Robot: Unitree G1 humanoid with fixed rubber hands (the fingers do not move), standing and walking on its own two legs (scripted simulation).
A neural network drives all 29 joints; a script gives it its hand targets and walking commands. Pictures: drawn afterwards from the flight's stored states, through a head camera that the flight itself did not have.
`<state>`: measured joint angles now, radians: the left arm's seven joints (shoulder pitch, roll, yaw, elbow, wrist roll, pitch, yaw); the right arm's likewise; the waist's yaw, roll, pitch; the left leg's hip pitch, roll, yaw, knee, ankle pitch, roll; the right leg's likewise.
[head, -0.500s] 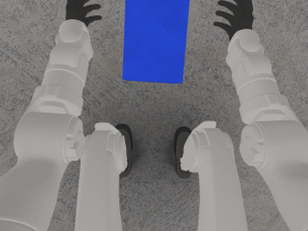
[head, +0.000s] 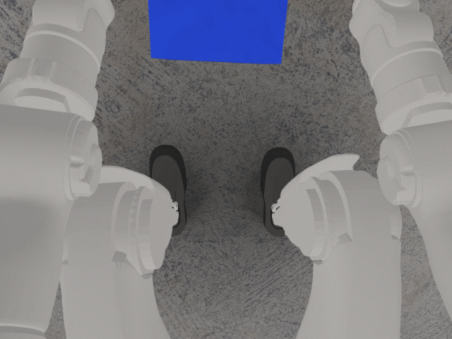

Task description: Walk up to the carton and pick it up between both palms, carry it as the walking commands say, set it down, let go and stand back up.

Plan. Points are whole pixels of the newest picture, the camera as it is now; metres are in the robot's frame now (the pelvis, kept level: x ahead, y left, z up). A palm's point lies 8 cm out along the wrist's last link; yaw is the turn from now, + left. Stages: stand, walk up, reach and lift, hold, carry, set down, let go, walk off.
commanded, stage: reach and lift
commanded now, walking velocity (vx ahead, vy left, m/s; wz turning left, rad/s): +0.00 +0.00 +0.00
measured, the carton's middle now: out of the picture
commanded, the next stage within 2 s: none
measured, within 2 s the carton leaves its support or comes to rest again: leaves its support in 1.50 s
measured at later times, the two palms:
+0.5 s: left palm out of the picture +0.55 +0.16 -0.21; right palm out of the picture +0.54 -0.16 -0.20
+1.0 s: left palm out of the picture +0.55 +0.15 -0.21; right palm out of the picture +0.55 -0.13 -0.20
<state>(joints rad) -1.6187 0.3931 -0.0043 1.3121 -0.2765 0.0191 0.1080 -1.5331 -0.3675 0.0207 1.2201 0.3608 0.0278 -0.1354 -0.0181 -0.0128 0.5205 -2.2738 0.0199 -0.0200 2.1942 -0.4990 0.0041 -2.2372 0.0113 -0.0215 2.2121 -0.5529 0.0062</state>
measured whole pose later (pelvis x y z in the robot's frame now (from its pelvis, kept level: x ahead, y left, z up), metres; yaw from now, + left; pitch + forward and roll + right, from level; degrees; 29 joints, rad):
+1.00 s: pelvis +0.01 +0.00 +0.00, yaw +0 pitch +35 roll -1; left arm -1.59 0.32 0.08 1.33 -0.13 0.03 0.07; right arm -1.56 -0.25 -0.15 1.26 0.12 0.04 -0.09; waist -0.02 -0.01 0.44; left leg -2.31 0.02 -0.01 2.22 -0.53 0.01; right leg -2.27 0.02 -0.01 2.23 -0.58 0.01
